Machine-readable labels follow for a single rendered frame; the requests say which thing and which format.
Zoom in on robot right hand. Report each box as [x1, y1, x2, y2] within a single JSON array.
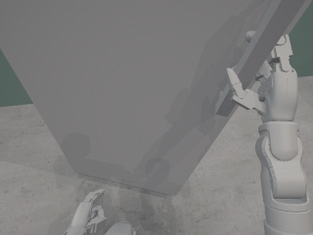
[[225, 30, 298, 123]]

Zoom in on handle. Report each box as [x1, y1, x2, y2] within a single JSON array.
[[215, 0, 306, 117]]

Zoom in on right robot forearm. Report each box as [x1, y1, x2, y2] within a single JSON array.
[[255, 120, 313, 235]]

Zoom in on left robot thigh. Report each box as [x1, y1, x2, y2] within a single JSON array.
[[105, 222, 137, 235]]

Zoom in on robot left hand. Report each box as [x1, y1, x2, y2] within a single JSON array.
[[70, 189, 107, 235]]

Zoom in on fridge door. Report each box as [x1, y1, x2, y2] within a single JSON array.
[[0, 0, 312, 196]]

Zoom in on left robot forearm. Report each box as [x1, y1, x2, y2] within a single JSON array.
[[64, 225, 87, 235]]

